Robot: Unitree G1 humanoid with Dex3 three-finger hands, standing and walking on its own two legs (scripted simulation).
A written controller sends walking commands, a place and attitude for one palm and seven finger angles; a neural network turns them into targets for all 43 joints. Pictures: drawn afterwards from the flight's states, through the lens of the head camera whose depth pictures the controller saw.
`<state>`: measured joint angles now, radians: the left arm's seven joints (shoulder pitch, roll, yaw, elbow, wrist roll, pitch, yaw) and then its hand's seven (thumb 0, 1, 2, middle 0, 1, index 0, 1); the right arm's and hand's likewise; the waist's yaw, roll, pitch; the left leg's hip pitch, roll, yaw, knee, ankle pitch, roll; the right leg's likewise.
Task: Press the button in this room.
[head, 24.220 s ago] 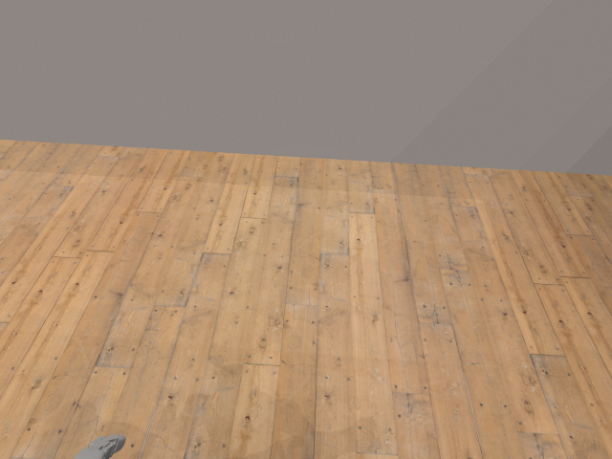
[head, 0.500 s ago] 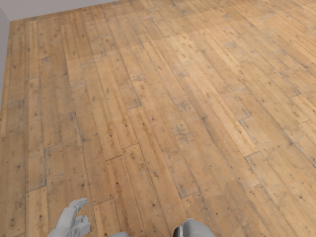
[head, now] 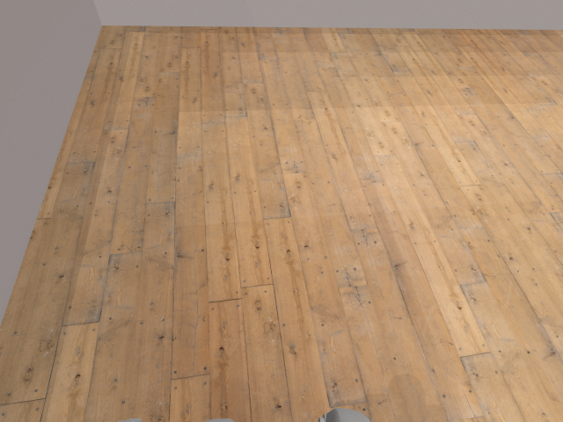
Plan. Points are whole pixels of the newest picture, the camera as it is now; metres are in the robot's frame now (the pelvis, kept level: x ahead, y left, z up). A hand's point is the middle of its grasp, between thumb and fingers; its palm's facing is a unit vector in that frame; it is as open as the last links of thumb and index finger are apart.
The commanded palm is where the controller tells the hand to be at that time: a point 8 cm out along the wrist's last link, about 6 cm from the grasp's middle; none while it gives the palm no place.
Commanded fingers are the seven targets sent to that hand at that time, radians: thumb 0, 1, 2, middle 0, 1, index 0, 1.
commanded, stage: turn to face it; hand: left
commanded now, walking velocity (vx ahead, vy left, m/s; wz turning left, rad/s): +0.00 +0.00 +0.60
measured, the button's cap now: out of the picture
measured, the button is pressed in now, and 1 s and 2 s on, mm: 0 0 0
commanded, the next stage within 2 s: none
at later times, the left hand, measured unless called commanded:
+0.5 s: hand out of the picture +0.04 +0.12 -0.13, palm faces +0.28 -0.91 -0.30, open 7.4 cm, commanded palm none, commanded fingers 0.00 0.90 0.90 -0.20 -0.30 -0.20 -0.30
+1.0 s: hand out of the picture -0.16 +0.14 -0.18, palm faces +0.63 -0.73 -0.27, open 7.4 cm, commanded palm none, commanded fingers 0.00 0.90 0.90 -0.20 -0.30 -0.20 -0.30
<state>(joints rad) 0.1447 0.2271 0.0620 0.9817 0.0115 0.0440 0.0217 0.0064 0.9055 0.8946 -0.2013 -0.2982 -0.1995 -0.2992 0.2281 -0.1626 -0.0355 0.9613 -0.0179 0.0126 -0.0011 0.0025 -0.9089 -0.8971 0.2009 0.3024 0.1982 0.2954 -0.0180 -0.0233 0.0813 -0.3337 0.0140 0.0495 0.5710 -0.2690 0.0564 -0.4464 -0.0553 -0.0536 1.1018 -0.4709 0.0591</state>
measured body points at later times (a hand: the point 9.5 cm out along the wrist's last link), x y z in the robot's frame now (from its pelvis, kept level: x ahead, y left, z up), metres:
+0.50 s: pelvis -0.01 -0.09 +0.01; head +0.03 -0.12 +0.45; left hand +0.02 +0.17 -0.11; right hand +0.13 -0.34 -0.15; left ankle -0.05 +0.06 -0.64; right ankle +0.01 -0.18 -0.73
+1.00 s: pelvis -0.04 -0.06 +0.00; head -0.03 -0.02 +0.45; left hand -0.19 +0.18 -0.16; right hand +0.21 -0.19 -0.12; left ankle -0.10 +0.01 -0.73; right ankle +0.02 -0.20 -0.66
